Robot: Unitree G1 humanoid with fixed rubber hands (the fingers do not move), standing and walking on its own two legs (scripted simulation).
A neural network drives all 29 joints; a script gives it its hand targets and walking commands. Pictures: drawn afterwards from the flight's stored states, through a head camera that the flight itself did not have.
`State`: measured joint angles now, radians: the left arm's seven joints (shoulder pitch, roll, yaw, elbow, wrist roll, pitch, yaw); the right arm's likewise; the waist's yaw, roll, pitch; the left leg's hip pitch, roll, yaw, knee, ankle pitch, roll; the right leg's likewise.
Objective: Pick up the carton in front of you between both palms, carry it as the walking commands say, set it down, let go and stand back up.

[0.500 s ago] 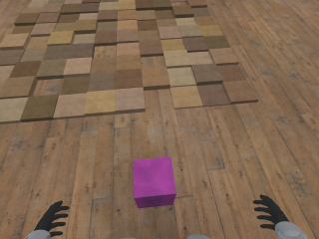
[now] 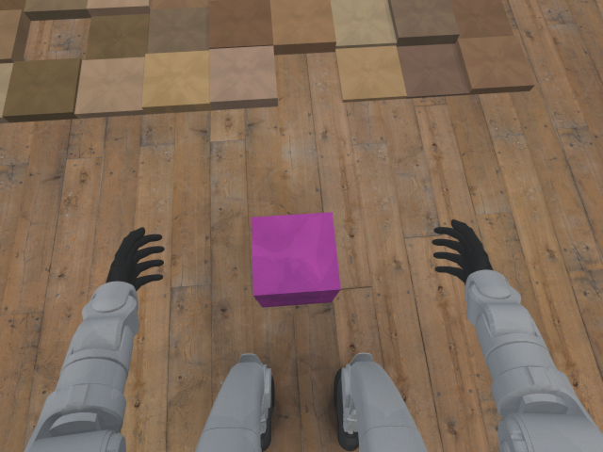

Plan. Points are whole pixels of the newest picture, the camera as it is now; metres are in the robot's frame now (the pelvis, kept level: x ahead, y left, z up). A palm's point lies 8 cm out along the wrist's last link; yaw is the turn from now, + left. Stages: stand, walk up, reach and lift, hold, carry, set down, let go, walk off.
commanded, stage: reach and lift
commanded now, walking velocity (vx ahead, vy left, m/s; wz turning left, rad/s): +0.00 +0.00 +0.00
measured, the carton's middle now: (294, 263) +0.46 +0.02 -0.58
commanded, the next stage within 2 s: none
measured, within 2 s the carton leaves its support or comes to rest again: neither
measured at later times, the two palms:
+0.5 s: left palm (182, 205) +0.46 +0.21 -0.15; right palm (404, 191) +0.49 -0.17 -0.15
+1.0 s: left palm (210, 252) +0.44 +0.22 -0.39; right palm (377, 242) +0.47 -0.17 -0.40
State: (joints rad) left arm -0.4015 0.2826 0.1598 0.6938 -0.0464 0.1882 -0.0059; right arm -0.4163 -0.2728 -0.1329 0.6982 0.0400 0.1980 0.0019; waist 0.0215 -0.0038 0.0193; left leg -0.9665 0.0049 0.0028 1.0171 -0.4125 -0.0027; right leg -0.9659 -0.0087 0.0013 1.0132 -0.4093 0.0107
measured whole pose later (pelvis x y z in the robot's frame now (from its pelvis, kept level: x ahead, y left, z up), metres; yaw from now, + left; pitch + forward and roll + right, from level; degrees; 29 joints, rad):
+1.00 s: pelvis -0.06 +0.00 -0.24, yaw +0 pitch +49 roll +0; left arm -1.16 0.32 0.19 0.90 -0.18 0.06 0.10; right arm -1.21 -0.32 -0.13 0.92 0.15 0.09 -0.12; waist 0.04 -0.01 0.05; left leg -2.18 -0.01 -0.02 1.86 -0.53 -0.02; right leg -2.18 0.01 0.01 1.86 -0.54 0.02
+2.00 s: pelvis -0.09 +0.00 -0.33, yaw +0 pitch +37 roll -1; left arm -1.51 0.31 0.06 1.20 -0.24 0.02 0.16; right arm -1.54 -0.29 -0.06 1.21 0.19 0.03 -0.16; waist 0.03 0.00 0.38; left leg -2.27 -0.02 -0.02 2.17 -0.54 -0.02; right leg -2.26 0.01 0.02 2.16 -0.54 0.03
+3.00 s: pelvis -0.07 -0.01 -0.17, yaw +2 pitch +41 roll +0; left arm -0.89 -0.02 0.44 0.62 0.19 0.40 0.04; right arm -0.90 0.05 -0.43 0.62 -0.20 0.39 -0.06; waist 0.02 -0.01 -0.21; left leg -1.86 -0.04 -0.05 1.63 -0.48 -0.03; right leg -1.84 0.06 0.04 1.64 -0.51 0.03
